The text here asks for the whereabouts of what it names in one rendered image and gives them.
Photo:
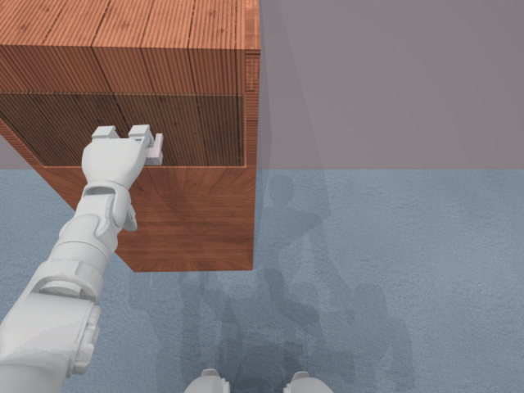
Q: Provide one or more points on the left robot forearm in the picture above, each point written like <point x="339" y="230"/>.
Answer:
<point x="79" y="258"/>

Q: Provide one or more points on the robot left upper arm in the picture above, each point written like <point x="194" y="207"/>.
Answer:
<point x="49" y="339"/>

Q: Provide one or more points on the left robot thigh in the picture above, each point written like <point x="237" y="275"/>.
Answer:
<point x="208" y="384"/>

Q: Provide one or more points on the cabinet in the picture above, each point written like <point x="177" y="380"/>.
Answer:
<point x="189" y="218"/>

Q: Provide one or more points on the left robot shin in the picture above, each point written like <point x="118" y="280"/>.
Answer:
<point x="209" y="372"/>

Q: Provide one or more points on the handle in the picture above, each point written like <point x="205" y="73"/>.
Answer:
<point x="154" y="154"/>

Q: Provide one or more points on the drawer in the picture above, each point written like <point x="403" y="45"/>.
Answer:
<point x="199" y="129"/>

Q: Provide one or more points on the robot left hand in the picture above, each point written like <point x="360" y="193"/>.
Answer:
<point x="119" y="160"/>

